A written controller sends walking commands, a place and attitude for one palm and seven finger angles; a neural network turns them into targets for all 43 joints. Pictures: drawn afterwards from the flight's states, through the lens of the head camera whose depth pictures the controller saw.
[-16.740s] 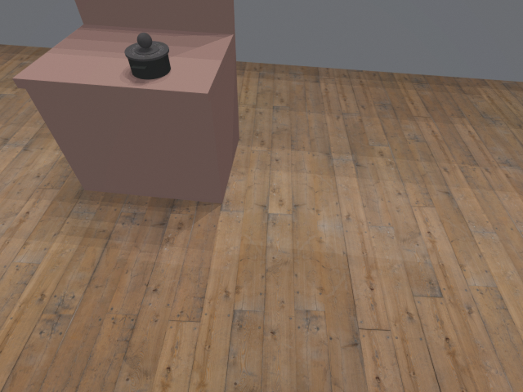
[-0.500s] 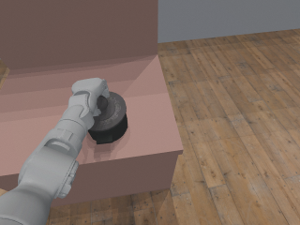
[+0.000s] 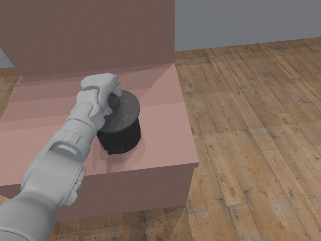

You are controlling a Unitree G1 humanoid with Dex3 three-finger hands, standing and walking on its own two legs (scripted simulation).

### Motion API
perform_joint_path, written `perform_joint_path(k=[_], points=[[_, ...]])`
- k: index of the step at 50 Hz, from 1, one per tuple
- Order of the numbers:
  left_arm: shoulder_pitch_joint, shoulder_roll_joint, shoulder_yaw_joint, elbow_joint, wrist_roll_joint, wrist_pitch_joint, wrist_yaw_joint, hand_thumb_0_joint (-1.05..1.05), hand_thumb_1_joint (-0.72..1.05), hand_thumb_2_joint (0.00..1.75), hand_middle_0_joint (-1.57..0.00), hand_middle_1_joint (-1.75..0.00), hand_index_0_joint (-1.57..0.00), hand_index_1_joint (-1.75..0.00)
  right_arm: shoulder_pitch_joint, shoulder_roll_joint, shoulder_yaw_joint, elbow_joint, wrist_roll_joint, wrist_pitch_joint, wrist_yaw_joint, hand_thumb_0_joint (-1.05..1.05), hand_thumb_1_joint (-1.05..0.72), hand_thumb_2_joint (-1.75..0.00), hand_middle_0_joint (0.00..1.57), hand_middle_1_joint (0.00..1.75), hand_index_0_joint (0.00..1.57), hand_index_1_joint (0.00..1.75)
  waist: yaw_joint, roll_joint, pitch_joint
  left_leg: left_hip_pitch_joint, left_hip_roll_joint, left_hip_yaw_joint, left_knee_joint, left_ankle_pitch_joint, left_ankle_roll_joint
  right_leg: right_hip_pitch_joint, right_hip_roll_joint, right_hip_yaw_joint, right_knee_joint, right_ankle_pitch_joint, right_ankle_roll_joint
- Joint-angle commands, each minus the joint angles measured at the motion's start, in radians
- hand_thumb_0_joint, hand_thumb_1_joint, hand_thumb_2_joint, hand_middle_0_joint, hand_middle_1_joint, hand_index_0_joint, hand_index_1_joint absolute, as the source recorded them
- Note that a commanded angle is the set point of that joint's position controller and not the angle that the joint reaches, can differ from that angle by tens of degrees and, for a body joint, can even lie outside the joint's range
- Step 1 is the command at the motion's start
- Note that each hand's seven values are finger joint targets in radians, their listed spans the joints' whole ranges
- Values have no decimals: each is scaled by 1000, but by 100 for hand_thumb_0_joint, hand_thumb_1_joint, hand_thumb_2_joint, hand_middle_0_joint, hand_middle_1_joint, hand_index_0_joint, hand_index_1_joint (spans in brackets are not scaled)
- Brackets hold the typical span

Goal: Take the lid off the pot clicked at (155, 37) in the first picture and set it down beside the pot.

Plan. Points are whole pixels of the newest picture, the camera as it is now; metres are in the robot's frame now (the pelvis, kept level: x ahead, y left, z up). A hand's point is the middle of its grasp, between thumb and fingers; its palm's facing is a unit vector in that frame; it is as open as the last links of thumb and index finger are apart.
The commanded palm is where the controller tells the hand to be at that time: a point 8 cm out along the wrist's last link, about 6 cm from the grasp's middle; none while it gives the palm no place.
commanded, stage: lift the lid straight up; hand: left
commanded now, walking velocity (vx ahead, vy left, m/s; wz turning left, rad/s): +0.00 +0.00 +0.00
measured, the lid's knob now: (111, 102) +0.49 +0.12 +0.06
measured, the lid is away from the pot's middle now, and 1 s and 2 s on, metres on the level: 0.01 0.01 0.10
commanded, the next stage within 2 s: move the lid sideways beside the pot in 1.02 s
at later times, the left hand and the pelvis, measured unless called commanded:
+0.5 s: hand (93, 93) +0.47 +0.15 +0.12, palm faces -0.29 -0.08 -0.95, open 8.6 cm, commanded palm +0.47 +0.15 +0.20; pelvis +0.00 +0.01 +0.00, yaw +0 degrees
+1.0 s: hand (97, 82) +0.47 +0.13 +0.15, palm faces -0.28 -0.07 -0.96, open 8.6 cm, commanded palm +0.48 +0.14 +0.23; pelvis -0.01 +0.01 +0.00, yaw +1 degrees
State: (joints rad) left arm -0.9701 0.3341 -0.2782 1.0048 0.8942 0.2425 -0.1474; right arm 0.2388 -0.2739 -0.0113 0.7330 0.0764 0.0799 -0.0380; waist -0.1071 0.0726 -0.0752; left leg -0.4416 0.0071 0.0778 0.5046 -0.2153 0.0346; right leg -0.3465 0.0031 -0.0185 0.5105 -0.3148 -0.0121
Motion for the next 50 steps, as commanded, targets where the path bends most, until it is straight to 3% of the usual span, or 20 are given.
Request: perform_joint_path(k=[1,4,5,7,10,12,15,17,19,20,23,25,28,31,34,35,38,40,44,50], points=[[-613,275,105,-224,20,3,42,0,57,101,-90,-114,-71,-107,0,-131,-37,-97,-2,-25,-9,0,-90,-90,20,30,20,30,-3,-99,-432,361,-24,-57,13,300,53,38,24,4,-55,487,-10],[-662,276,94,-303,27,-15,32,0,57,101,-90,-114,-71,-107,-6,-129,-36,-103,-2,-33,-9,0,-90,-90,20,30,20,30,-2,-51,-473,406,-24,-61,17,339,53,41,24,3,-49,515,-12],[-640,253,81,-276,22,-10,29,0,57,101,-90,-114,-71,-107,-4,-124,-38,-105,-3,-33,-9,0,-90,-90,20,30,20,30,-5,-56,-448,400,-22,-61,15,334,53,36,23,-2,-53,496,-11],[-623,303,113,-240,29,2,27,0,57,101,-90,-114,-71,-107,-4,-134,-34,-98,-2,-26,-11,0,-90,-90,20,30,20,30,0,-86,-427,368,-23,-56,3,297,53,44,22,2,-62,479,-9],[-657,257,73,-235,11,8,12,0,57,101,-90,-114,-71,-107,-3,-133,-34,-95,3,-31,-12,0,-90,-90,20,30,20,30,-12,-93,-385,357,-23,-54,-2,269,56,28,22,1,-71,460,-7],[-688,340,130,-287,17,-3,9,0,57,101,-90,-114,-71,-107,-5,-137,-32,-104,0,-39,-15,0,-90,-90,20,30,20,30,1,-85,-455,383,-26,-59,0,286,57,67,19,9,-66,486,-8],[-695,300,95,-291,16,-14,-7,0,57,101,-90,-114,-71,-107,2,-133,-33,-102,0,-42,-14,0,-90,-90,20,30,20,30,-7,-62,-443,402,-22,-64,3,311,55,46,20,-1,-63,486,-10],[-681,336,124,-284,25,-15,-10,0,57,101,-90,-114,-71,-107,-4,-136,-33,-106,-1,-44,-12,0,-90,-90,20,30,20,30,2,-70,-450,406,-25,-65,5,330,55,54,20,1,-63,502,-12],[-672,314,111,-315,23,-25,-17,0,57,101,-90,-114,-71,-107,-9,-134,-35,-111,-3,-46,-8,0,-90,-90,20,30,20,30,5,-47,-474,437,-26,-70,10,366,55,46,23,-2,-61,511,-13],[-668,261,67,-285,17,-15,-21,0,57,101,-90,-114,-71,-107,-8,-131,-35,-109,0,-41,-6,0,-90,-90,20,30,20,30,-6,-49,-431,428,-21,-74,6,361,51,21,23,-12,-62,484,-14],[-709,301,105,-325,3,-16,-27,0,57,101,-90,-114,-71,-107,-15,-135,-34,-114,-1,-46,0,0,-90,-90,20,30,20,30,7,-42,-446,434,-21,-79,2,364,50,25,22,-12,-61,481,-18],[-717,251,55,-302,4,-7,-33,0,57,101,-90,-114,-71,-107,-14,-133,-34,-107,2,-43,0,0,-90,-90,20,30,20,30,-10,-45,-424,449,-19,-83,0,350,49,-3,24,-18,-65,448,-15],[-752,289,88,-333,1,-15,-37,0,57,101,-90,-114,-71,-107,-12,-136,-31,-110,0,-54,1,0,-90,-90,20,30,20,30,1,-43,-454,466,-18,-98,-3,362,47,-3,25,-19,-66,434,-20],[-781,248,50,-329,12,-11,-36,0,57,101,-90,-114,-71,-107,-8,-131,-34,-99,-1,-63,4,0,-90,-90,20,30,20,30,-5,-32,-469,509,-17,-104,0,380,43,-34,30,-23,-63,417,-18],[-764,261,69,-295,14,1,-35,0,57,101,-90,-114,-71,-107,-14,-134,-30,-96,-4,-63,9,0,-90,-90,20,30,20,30,3,-53,-458,496,-16,-109,-4,385,40,-35,30,-26,-60,414,-21],[-783,208,25,-280,4,14,-36,0,57,101,-90,-114,-71,-107,-13,-130,-29,-94,-2,-60,10,0,-90,-90,20,30,20,30,-8,-58,-418,474,-15,-105,-15,345,38,-47,29,-33,-65,383,-19],[-814,277,84,-284,9,26,-33,0,57,101,-90,-114,-71,-107,-22,-134,-20,-100,-6,-67,7,0,-90,-90,20,30,20,30,11,-75,-449,448,-21,-106,-25,321,40,-7,25,-22,-71,393,-23],[-849,217,22,-259,19,41,-39,0,57,101,-90,-114,-71,-107,-23,-131,-19,-93,-2,-67,5,0,-90,-90,20,30,20,30,-6,-72,-423,449,-19,-105,-31,297,37,-32,25,-28,-69,367,-20],[-802,281,84,-200,27,54,-52,0,57,101,-90,-114,-71,-107,-16,-139,-15,-97,-10,-67,1,0,-90,-90,20,30,20,30,9,-112,-438,422,-24,-101,-35,293,42,11,23,-15,-76,391,-19],[-826,267,60,-190,28,54,-75,0,57,101,-90,-114,-71,-107,-15,-138,-15,-103,-5,-64,-10,0,-90,-90,20,30,20,30,-4,-125,-399,388,-26,-85,-37,254,52,19,18,-9,-89,393,-12]])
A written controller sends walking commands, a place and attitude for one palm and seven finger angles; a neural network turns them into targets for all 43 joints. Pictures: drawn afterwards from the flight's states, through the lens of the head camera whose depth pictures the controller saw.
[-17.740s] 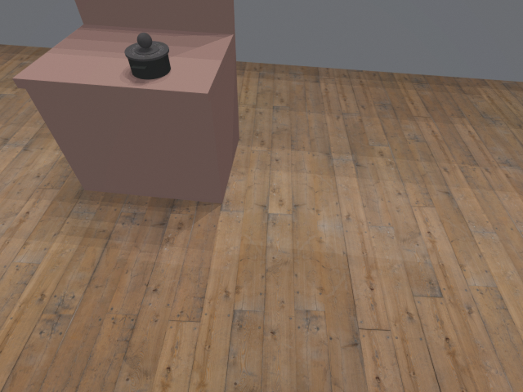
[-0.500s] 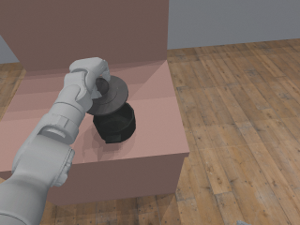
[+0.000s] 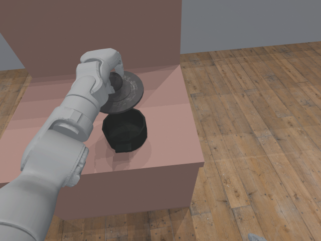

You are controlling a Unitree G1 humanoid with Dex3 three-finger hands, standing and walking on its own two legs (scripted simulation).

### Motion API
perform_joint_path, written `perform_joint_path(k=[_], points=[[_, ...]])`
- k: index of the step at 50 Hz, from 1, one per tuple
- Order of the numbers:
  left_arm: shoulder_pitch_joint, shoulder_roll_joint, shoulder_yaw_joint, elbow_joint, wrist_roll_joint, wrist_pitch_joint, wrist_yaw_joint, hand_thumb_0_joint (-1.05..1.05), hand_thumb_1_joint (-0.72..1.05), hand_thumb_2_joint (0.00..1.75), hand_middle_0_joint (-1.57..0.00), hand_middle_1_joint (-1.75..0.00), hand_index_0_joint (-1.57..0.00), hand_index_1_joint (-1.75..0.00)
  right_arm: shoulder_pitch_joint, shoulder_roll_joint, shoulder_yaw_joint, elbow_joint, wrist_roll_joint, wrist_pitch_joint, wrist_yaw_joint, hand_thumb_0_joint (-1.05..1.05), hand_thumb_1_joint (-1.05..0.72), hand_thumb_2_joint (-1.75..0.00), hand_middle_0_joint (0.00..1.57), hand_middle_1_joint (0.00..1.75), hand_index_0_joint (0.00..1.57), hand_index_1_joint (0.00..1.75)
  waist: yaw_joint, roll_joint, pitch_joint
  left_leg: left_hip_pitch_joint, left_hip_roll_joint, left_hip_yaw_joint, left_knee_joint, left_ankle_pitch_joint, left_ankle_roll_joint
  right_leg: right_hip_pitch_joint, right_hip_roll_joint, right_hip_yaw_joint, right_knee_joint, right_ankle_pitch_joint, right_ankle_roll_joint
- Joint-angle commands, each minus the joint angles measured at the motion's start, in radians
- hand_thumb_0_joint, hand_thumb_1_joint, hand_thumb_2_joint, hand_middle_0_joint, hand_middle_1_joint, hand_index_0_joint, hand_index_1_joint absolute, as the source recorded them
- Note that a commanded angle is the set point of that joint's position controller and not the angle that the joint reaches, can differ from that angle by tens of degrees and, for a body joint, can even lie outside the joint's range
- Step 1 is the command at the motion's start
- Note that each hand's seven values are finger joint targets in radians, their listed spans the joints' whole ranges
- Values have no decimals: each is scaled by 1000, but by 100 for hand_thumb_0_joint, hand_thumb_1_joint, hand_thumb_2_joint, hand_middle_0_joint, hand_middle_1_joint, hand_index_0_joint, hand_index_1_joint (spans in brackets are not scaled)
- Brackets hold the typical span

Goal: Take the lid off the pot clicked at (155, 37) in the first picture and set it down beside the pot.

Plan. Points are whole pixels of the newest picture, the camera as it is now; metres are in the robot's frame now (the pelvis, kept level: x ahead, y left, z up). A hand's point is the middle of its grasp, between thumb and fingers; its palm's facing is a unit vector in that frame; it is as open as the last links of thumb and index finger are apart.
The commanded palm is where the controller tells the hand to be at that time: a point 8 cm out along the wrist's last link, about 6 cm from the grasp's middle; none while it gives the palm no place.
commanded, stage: lift the lid straight up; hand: left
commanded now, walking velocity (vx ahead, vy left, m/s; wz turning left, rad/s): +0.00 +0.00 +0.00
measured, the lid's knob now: (113, 81) +0.51 +0.11 +0.13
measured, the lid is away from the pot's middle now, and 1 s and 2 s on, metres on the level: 0.01 0.10 0.22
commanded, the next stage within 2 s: move the lid sideways beside the pot in 0.02 s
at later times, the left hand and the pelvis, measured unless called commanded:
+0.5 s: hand (92, 85) +0.48 +0.15 +0.15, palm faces -0.31 -0.07 -0.95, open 8.6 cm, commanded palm +0.48 +0.17 +0.22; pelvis +0.00 -0.01 +0.00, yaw +0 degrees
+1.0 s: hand (67, 87) +0.48 +0.22 +0.15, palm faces -0.33 -0.06 -0.94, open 8.6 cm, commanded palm +0.48 +0.23 +0.22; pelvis +0.00 +0.01 +0.00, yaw +0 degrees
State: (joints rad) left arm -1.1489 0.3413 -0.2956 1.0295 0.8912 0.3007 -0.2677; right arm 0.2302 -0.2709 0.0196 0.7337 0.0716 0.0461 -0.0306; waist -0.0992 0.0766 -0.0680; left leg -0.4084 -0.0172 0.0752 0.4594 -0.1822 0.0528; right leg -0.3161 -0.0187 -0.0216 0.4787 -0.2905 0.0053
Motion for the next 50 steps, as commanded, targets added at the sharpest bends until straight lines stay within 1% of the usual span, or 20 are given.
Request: perform_joint_path(k=[1,3,9,12,14,17,19,20,28,29,30,33,34,38,39,41,44,45,47,50], points=[[-656,269,79,-223,39,-7,44,0,57,101,-90,-114,-71,-107,-5,-143,-46,-104,0,-34,-19,0,-90,-90,20,30,20,30,-10,-115,-423,373,-3,-85,8,223,32,-23,42,-4,-56,364,-31],[-681,237,60,-280,30,-31,40,0,57,101,-90,-114,-71,-107,-10,-131,-48,-120,-1,-48,-20,0,-90,-90,20,30,20,30,-10,-81,-455,401,1,-91,17,267,32,-21,40,-6,-51,383,-36],[-648,363,151,-326,56,-54,59,0,57,101,-90,-114,-71,-107,0,-140,-51,-120,-6,-51,-18,0,-90,-90,20,30,20,30,13,-57,-516,422,-2,-88,26,331,33,35,41,1,-41,457,-37],[-588,327,127,-278,61,-31,64,0,57,101,-90,-114,-71,-107,-10,-138,-55,-116,-2,-36,-11,0,-90,-90,20,30,20,30,13,-74,-455,397,3,-82,25,328,31,18,42,-8,-43,443,-36],[-568,361,156,-286,55,-30,54,0,57,101,-90,-114,-71,-107,-14,-147,-55,-120,-3,-26,-8,0,-90,-90,20,30,20,30,19,-95,-469,387,-1,-77,30,341,35,46,41,-1,-41,487,-35],[-557,309,106,-297,48,-26,32,0,57,101,-90,-114,-71,-107,-33,-139,-58,-132,3,-17,-8,0,-90,-90,20,30,20,30,8,-72,-451,401,-4,-73,37,335,38,28,39,-3,-45,478,-32],[-534,413,179,-277,51,-37,15,0,57,101,-90,-114,-71,-107,-27,-152,-55,-128,1,-8,-14,0,-90,-90,20,30,20,30,16,-108,-447,367,-9,-67,33,313,44,66,36,8,-52,500,-29],[-551,403,156,-277,46,-38,8,0,57,101,-90,-114,-71,-107,-31,-152,-51,-129,6,-2,-19,0,-90,-90,20,30,20,30,5,-119,-427,349,-9,-64,27,290,45,69,32,9,-56,496,-27],[-564,404,146,-355,27,-117,-27,0,57,101,-90,-114,-71,-107,-25,-148,-54,-142,9,-14,-30,0,-90,-90,20,30,20,30,2,-50,-433,409,-1,-77,34,313,44,20,31,-1,-62,446,-33],[-556,442,167,-341,39,-122,-28,0,57,101,-90,-114,-71,-107,-16,-155,-53,-134,8,-11,-32,0,-90,-90,20,30,20,30,0,-54,-441,416,-2,-78,34,301,45,19,35,3,-64,437,-31],[-552,432,152,-314,39,-119,-29,0,57,101,-90,-114,-71,-107,-15,-156,-52,-128,11,-7,-35,0,-90,-90,20,30,20,30,-7,-82,-417,402,-1,-74,31,287,47,15,34,2,-67,429,-29],[-590,392,121,-335,20,-135,-36,0,57,101,-90,-114,-71,-107,-11,-152,-52,-128,14,-19,-36,0,-90,-90,20,30,20,30,-10,-38,-401,404,3,-78,32,283,43,-17,33,-7,-68,400,-33],[-571,482,187,-319,35,-139,-33,0,57,101,-90,-114,-71,-107,5,-166,-54,-118,10,-17,-38,0,-90,-90,20,30,20,30,-4,-54,-425,416,3,-83,33,287,45,-3,37,-2,-68,406,-33],[-569,478,180,-343,31,-169,-42,0,57,101,-90,-114,-71,-107,8,-161,-56,-131,10,-26,-40,0,-90,-90,20,30,20,30,-2,-22,-446,425,4,-84,38,323,43,2,33,-3,-70,420,-35],[-571,516,203,-343,44,-173,-40,0,57,101,-90,-114,-71,-107,18,-170,-58,-119,10,-21,-39,0,-90,-90,20,30,20,30,-3,-16,-451,446,8,-88,38,337,41,-10,37,-5,-66,419,-36],[-564,460,155,-318,43,-171,-44,0,57,101,-90,-114,-71,-107,20,-169,-59,-118,14,-15,-36,0,-90,-90,20,30,20,30,-11,-7,-421,449,10,-93,31,325,36,-53,41,-15,-70,372,-36],[-573,546,228,-378,46,-201,-44,0,57,101,-90,-114,-71,-107,35,-176,-66,-128,6,-20,-31,0,-90,-90,20,30,20,30,2,29,-489,494,11,-106,45,412,37,-31,44,-11,-65,406,-40],[-545,512,206,-347,46,-200,-45,0,57,101,-90,-114,-71,-107,35,-169,-67,-130,5,-16,-30,0,-90,-90,20,30,20,30,-2,17,-473,493,12,-107,45,421,36,-39,44,-15,-66,397,-38],[-520,537,222,-298,49,-194,-45,0,57,101,-90,-114,-71,-107,43,-178,-70,-121,7,-4,-29,0,-90,-90,20,30,20,30,-2,-8,-427,455,17,-102,35,374,34,-47,45,-19,-74,370,-38],[-537,583,259,-363,51,-214,-46,0,57,101,-90,-114,-71,-107,46,-181,-74,-133,4,-4,-27,0,-90,-90,20,30,20,30,7,-7,-482,486,17,-107,40,421,39,-26,46,-15,-73,397,-38]])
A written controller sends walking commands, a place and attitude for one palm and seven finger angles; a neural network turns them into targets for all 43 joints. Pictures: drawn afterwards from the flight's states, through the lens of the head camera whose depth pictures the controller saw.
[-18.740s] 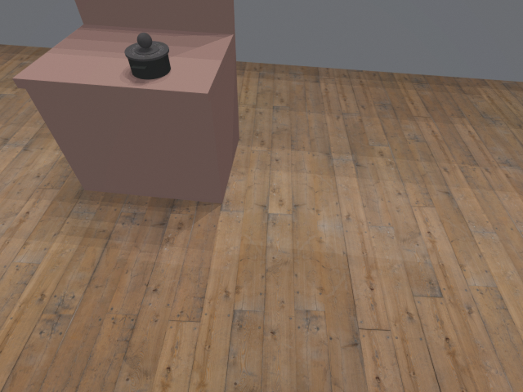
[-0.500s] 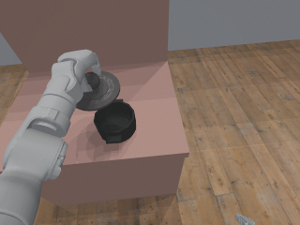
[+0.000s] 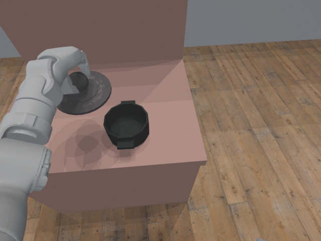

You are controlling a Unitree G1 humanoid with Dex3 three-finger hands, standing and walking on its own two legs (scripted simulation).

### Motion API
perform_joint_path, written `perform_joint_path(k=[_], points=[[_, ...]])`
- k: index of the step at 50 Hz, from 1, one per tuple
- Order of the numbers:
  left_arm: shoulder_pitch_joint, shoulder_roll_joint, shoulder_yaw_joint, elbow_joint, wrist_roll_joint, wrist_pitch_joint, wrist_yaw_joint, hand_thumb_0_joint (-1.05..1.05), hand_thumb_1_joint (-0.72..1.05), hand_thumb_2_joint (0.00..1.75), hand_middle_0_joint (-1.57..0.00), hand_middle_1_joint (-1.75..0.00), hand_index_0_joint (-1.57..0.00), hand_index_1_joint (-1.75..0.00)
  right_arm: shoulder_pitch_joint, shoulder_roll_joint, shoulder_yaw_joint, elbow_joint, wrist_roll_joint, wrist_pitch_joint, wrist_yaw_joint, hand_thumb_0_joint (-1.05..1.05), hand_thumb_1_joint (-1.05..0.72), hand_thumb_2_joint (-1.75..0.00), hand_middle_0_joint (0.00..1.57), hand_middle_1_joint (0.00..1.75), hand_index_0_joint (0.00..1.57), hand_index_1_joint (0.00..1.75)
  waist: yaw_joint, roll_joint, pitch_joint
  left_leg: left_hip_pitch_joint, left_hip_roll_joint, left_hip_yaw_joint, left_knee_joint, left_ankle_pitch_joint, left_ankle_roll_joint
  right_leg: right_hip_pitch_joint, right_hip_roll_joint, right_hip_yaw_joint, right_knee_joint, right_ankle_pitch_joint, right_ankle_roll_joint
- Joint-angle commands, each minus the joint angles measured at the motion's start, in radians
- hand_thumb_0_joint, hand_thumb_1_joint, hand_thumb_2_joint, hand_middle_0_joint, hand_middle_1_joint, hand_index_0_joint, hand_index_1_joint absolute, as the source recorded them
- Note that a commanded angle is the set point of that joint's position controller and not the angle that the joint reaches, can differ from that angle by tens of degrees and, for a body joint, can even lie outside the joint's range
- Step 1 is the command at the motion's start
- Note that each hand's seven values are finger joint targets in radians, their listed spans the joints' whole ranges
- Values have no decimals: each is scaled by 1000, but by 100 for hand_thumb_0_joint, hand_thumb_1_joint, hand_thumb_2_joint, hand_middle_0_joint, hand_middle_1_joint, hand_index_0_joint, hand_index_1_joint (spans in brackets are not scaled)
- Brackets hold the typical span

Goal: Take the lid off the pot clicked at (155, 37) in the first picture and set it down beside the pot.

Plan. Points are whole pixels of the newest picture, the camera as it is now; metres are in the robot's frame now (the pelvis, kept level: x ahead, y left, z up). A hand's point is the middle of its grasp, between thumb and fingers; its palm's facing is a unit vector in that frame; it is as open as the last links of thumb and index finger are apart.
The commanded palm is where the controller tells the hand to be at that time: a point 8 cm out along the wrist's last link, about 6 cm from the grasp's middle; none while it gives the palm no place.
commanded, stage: move the lid sideways beside the pot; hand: left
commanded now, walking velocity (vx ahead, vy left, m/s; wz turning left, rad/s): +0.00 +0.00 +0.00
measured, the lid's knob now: (78, 81) +0.51 +0.21 +0.12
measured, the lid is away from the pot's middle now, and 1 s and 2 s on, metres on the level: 0.10 0.22 0.23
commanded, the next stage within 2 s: lower the lid onto the table in 1.18 s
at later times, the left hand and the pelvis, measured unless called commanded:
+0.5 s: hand (44, 87) +0.46 +0.27 +0.14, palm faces -0.37 -0.07 -0.93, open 8.6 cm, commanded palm +0.48 +0.28 +0.22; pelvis -0.01 +0.01 +0.00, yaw +0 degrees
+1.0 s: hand (21, 88) +0.46 +0.32 +0.15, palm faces -0.37 -0.08 -0.92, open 8.6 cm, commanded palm +0.48 +0.33 +0.22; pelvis -0.01 +0.01 +0.00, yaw +0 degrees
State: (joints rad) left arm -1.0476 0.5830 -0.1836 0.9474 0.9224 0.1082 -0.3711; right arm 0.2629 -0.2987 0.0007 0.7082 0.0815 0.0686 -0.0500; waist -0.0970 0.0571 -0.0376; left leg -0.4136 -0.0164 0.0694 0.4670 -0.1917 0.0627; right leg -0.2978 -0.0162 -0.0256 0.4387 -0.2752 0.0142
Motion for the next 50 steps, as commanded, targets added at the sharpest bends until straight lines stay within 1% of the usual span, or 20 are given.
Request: perform_joint_path(k=[1,2,3,6,8,11,13,15,18,22,23,25,28,31,33,34,37,41,46,50], points=[[-640,355,154,-293,31,-29,59,0,57,101,-90,-114,-71,-107,11,-154,-56,-109,-7,-24,-8,0,-90,-90,20,30,20,30,5,41,-533,513,16,-104,36,462,27,-52,44,-10,-32,388,-49],[-621,297,110,-271,24,-26,56,0,57,101,-90,-114,-71,-107,10,-146,-57,-111,-6,-21,-6,0,-90,-90,20,30,20,30,-3,45,-501,507,18,-107,36,466,24,-71,44,-16,-34,368,-48],[-615,289,112,-276,16,-33,51,0,57,101,-90,-114,-71,-107,16,-147,-59,-108,-7,-23,-5,0,-90,-90,20,30,20,30,-2,47,-489,506,24,-107,40,493,23,-85,44,-18,-38,369,-50],[-572,390,183,-210,29,-33,53,0,57,101,-90,-114,-71,-107,23,-160,-56,-107,-8,-7,-6,0,-90,-90,20,30,20,30,8,0,-475,469,16,-103,25,406,26,-63,48,-16,-44,341,-49],[-604,350,141,-226,18,-40,45,0,57,101,-90,-114,-71,-107,17,-157,-55,-112,-4,-7,-10,0,-90,-90,20,30,20,30,3,14,-457,444,20,-101,17,389,23,-66,42,-18,-47,331,-52],[-638,383,150,-229,40,-50,44,0,57,101,-90,-114,-71,-107,30,-163,-55,-102,-3,-7,-15,0,-90,-90,20,30,20,30,-3,32,-472,482,23,-108,13,356,22,-99,50,-21,-51,283,-50],[-634,356,129,-216,20,-60,35,0,57,101,-90,-114,-71,-107,34,-161,-55,-103,-2,-13,-20,0,-90,-90,20,30,20,30,-9,33,-446,468,26,-105,14,349,22,-108,46,-20,-55,279,-52],[-637,415,160,-182,31,-66,35,0,57,101,-90,-114,-71,-107,45,-170,-53,-94,-1,-11,-27,0,-90,-90,20,30,20,30,-10,18,-444,459,24,-103,6,291,25,-106,49,-19,-58,252,-49],[-655,420,155,-199,27,-88,30,0,57,101,-90,-114,-71,-107,43,-170,-52,-95,0,-25,-36,0,-90,-90,20,30,20,30,-6,33,-455,455,25,-99,8,284,26,-106,47,-14,-62,250,-52],[-644,418,134,-131,29,-92,23,0,57,101,-90,-114,-71,-107,60,-178,-49,-75,4,-22,-43,0,-90,-90,20,30,20,30,-17,41,-397,425,27,-98,0,219,26,-131,48,-18,-69,204,-50],[-658,421,138,-166,26,-104,20,0,57,101,-90,-114,-71,-107,57,-177,-50,-83,2,-29,-44,0,-90,-90,20,30,20,30,-10,62,-419,431,27,-92,7,250,26,-121,46,-14,-66,230,-53],[-663,507,198,-196,43,-122,24,0,57,101,-90,-114,-71,-107,67,-181,-51,-83,-1,-27,-50,0,-90,-90,20,30,20,30,-5,78,-487,468,24,-96,15,288,29,-91,49,-11,-62,259,-52],[-644,465,172,-186,34,-137,14,0,57,101,-90,-114,-71,-107,69,-178,-54,-84,0,-30,-51,0,-90,-90,20,30,20,30,-7,77,-470,470,31,-100,22,336,26,-116,52,-18,-63,266,-53],[-613,482,179,-137,31,-134,5,0,57,101,-90,-114,-71,-107,79,-186,-54,-71,1,-17,-49,0,-90,-90,20,30,20,30,-10,76,-424,448,30,-100,19,310,26,-126,53,-23,-66,250,-52],[-650,481,182,-223,32,-152,2,0,57,101,-90,-114,-71,-107,73,-182,-59,-80,0,-24,-48,0,-90,-90,20,30,20,30,-2,116,-487,501,35,-107,32,404,24,-135,55,-22,-60,276,-54],[-645,516,211,-240,36,-156,7,0,57,101,-90,-114,-71,-107,82,-185,-62,-77,-6,-18,-44,0,-90,-90,20,30,20,30,-1,146,-499,525,36,-113,45,438,24,-130,55,-21,-57,287,-54],[-570,531,225,-124,37,-153,-1,0,57,101,-90,-114,-71,-107,85,-191,-59,-70,-2,-2,-46,0,-90,-90,20,30,20,30,-1,68,-435,454,32,-102,30,349,27,-130,58,-26,-66,255,-50],[-572,567,227,-107,46,-159,-5,0,57,101,-90,-114,-71,-107,81,-196,-54,-72,2,10,-48,0,-90,-90,20,30,20,30,-1,67,-415,417,30,-96,30,320,28,-118,58,-26,-63,255,-51],[-634,582,234,-204,42,-193,-11,0,57,101,-90,-114,-71,-107,89,-193,-59,-74,-1,8,-54,0,-90,-90,20,30,20,30,-6,133,-493,515,42,-115,43,406,26,-146,59,-29,-62,247,-50],[-573,597,242,-105,36,-198,-18,0,57,101,-90,-114,-71,-107,95,-200,-53,-64,4,19,-55,0,-90,-90,20,30,20,30,-8,85,-426,445,37,-105,34,344,26,-152,61,-31,-64,231,-47]])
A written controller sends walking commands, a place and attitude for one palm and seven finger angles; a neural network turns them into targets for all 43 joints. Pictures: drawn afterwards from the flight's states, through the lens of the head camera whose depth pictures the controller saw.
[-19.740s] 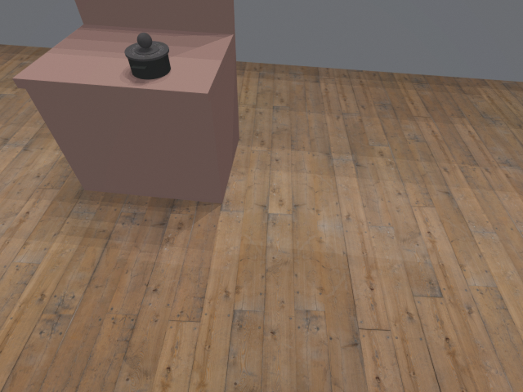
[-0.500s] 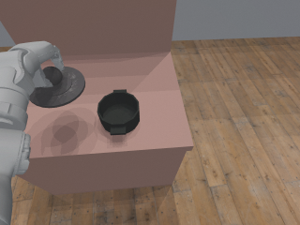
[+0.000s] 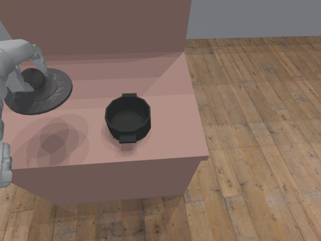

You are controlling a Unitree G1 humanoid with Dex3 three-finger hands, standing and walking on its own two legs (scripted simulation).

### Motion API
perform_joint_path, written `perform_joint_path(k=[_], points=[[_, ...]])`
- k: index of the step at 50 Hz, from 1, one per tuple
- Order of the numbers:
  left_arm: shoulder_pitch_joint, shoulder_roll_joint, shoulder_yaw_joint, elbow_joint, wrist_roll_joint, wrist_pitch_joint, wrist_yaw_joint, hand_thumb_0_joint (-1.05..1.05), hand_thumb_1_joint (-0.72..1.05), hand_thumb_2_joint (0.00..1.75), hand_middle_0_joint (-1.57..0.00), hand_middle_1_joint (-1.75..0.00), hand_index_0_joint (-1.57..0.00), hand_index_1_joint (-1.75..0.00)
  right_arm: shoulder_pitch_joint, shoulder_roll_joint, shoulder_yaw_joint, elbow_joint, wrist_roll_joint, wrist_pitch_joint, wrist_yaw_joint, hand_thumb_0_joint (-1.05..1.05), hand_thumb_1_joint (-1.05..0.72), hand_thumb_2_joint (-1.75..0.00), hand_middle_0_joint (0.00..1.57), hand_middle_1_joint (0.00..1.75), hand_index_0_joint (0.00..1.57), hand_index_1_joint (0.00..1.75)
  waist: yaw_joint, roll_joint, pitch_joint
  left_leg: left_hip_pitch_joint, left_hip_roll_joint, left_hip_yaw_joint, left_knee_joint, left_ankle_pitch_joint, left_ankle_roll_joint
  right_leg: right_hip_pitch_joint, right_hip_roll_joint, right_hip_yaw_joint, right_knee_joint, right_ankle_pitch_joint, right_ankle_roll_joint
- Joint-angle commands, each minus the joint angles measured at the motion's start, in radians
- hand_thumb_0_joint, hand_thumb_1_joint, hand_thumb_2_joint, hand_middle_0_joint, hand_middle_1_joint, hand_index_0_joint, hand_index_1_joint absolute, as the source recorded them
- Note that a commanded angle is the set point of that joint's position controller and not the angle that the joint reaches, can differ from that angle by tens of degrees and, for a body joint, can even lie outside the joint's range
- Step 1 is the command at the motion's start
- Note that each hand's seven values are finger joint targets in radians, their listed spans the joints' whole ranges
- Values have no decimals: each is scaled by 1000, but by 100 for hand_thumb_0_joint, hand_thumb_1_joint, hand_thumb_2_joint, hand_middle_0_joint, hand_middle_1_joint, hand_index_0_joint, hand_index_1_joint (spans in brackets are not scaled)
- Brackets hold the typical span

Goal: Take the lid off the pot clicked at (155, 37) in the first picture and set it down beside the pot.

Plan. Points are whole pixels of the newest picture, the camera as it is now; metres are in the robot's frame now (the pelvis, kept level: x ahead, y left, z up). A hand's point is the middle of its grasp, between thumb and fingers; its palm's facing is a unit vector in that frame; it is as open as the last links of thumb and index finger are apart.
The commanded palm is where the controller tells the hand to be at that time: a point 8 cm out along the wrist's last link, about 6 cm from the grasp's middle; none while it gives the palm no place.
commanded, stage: move the lid sideways beside the pot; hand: left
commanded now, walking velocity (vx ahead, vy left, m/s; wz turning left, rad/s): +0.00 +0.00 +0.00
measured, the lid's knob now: (33, 79) +0.49 +0.31 +0.12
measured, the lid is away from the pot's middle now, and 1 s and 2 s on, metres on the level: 0.22 0.23 0.24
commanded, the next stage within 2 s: lower the lid onto the table in 0.18 s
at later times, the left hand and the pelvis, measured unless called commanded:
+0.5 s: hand (21, 80) +0.46 +0.31 +0.14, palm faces -0.39 -0.07 -0.92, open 8.6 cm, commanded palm +0.49 +0.32 +0.21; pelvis +0.00 +0.00 +0.00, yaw +0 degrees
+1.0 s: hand (23, 95) +0.45 +0.32 +0.10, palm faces -0.44 -0.08 -0.89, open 8.6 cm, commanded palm +0.49 +0.32 +0.17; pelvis +0.00 +0.00 -0.01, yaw -1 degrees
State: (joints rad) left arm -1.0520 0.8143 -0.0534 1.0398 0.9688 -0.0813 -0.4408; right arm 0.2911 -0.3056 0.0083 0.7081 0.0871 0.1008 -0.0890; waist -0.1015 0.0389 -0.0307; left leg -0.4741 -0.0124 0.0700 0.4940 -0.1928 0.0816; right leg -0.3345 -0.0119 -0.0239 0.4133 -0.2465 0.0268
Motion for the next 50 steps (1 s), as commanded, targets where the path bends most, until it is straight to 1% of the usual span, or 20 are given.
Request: perform_joint_path(k=[1,5,6,8,11,13,17,23,27,29,31,33,34,37,38,39,41,43,45,50], points=[[-576,351,93,-195,-10,-7,50,0,57,101,-90,-114,-71,-107,64,-193,-60,-65,-2,-14,-15,0,-90,-90,20,30,20,30,-3,104,-419,491,32,-102,6,321,9,-116,57,-33,-40,200,-61],[-602,411,133,-253,2,-29,52,0,57,101,-90,-114,-71,-107,68,-194,-61,-69,-4,-13,-21,0,-90,-90,20,30,20,30,4,137,-510,537,33,-107,23,403,9,-93,57,-29,-29,234,-60],[-581,370,106,-221,-5,-28,45,0,57,101,-90,-114,-71,-107,64,-191,-63,-67,-3,-12,-20,0,-90,-90,20,30,20,30,-3,132,-470,526,34,-103,27,390,10,-111,57,-32,-34,228,-59],[-564,377,114,-228,-16,-36,38,0,57,101,-90,-114,-71,-107,62,-193,-62,-70,0,-11,-22,0,-90,-90,20,30,20,30,1,111,-485,521,35,-99,29,405,12,-105,55,-30,-32,243,-58],[-605,326,63,-241,-20,-29,31,0,57,101,-90,-114,-71,-107,68,-195,-66,-56,1,-4,-16,0,-90,-90,20,30,20,30,-13,150,-441,541,40,-108,28,364,8,-160,60,-38,-38,187,-60],[-607,318,61,-266,-21,-41,28,0,57,101,-90,-114,-71,-107,65,-191,-64,-61,1,-9,-19,0,-90,-90,20,30,20,30,-9,167,-461,560,41,-112,31,407,5,-174,61,-35,-35,194,-63],[-574,357,97,-208,-28,-39,37,0,57,101,-90,-114,-71,-107,80,-198,-63,-49,0,-7,-21,0,-90,-90,20,30,20,30,-10,105,-445,512,35,-104,23,310,11,-146,62,-37,-33,179,-60],[-590,364,109,-251,-3,-52,63,0,57,101,-90,-114,-71,-107,77,-193,-63,-62,-6,-12,-19,0,-90,-90,20,30,20,30,4,154,-494,537,42,-116,30,414,0,-148,61,-36,-20,205,-67],[-555,405,141,-186,1,-39,76,0,57,101,-90,-114,-71,-107,82,-200,-62,-59,-6,-7,-20,0,-90,-90,20,30,20,30,2,98,-464,479,35,-101,22,313,7,-125,60,-35,-19,192,-62],[-553,391,129,-189,10,-42,80,0,57,101,-90,-114,-71,-107,85,-197,-63,-60,-8,-7,-21,0,-90,-90,20,30,20,30,0,126,-472,495,36,-101,37,359,7,-138,61,-35,-12,207,-63],[-538,438,164,-180,14,-46,86,0,57,101,-90,-114,-71,-107,85,-200,-62,-62,-8,-6,-23,0,-90,-90,20,30,20,30,6,124,-473,477,33,-96,38,340,8,-119,61,-33,-12,206,-63],[-553,425,165,-247,12,-59,86,0,57,101,-90,-114,-71,-107,80,-193,-64,-73,-8,-6,-24,0,-90,-90,20,30,20,30,12,150,-525,514,39,-104,44,434,5,-122,60,-34,-5,240,-65],[-532,394,144,-220,13,-55,85,0,57,101,-90,-114,-71,-107,88,-193,-68,-64,-11,-1,-20,0,-90,-90,20,30,20,30,2,171,-496,529,41,-110,55,448,2,-156,63,-39,-2,224,-64],[-509,406,165,-222,5,-59,84,0,57,101,-90,-114,-71,-107,92,-193,-72,-64,-9,6,-19,0,-90,-90,20,30,20,30,5,139,-500,524,38,-108,54,426,5,-156,66,-39,-5,214,-61],[-478,374,146,-196,0,-63,81,0,57,101,-90,-114,-71,-107,91,-190,-72,-65,-10,5,-20,0,-90,-90,20,30,20,30,3,135,-486,510,38,-99,58,446,6,-162,66,-37,-5,232,-62],[-459,377,144,-158,-4,-58,79,0,57,101,-90,-114,-71,-107,95,-197,-71,-54,-9,11,-18,0,-90,-90,20,30,20,30,-3,115,-443,482,37,-97,62,394,8,-172,66,-37,-3,212,-59],[-523,368,122,-231,-4,-62,80,0,57,101,-90,-114,-71,-107,91,-196,-73,-56,-6,13,-17,0,-90,-90,20,30,20,30,-5,143,-472,496,38,-98,55,372,7,-171,65,-38,-3,200,-63],[-493,378,141,-235,-3,-76,83,0,57,101,-90,-114,-71,-107,94,-193,-73,-57,-7,10,-22,0,-90,-90,20,30,20,30,-1,142,-492,513,39,-98,65,411,8,-177,67,-34,-2,213,-63],[-462,382,135,-154,-12,-72,83,0,57,101,-90,-114,-71,-107,99,-199,-66,-46,-2,15,-28,0,-90,-90,20,30,20,30,-14,91,-431,439,32,-82,60,297,13,-175,68,-32,0,184,-57],[-532,377,116,-241,-4,-92,95,0,57,101,-90,-114,-71,-107,110,-201,-65,-39,0,0,-40,0,-90,-90,20,30,20,30,-19,158,-472,487,43,-95,59,274,9,-210,69,-34,7,147,-64]])
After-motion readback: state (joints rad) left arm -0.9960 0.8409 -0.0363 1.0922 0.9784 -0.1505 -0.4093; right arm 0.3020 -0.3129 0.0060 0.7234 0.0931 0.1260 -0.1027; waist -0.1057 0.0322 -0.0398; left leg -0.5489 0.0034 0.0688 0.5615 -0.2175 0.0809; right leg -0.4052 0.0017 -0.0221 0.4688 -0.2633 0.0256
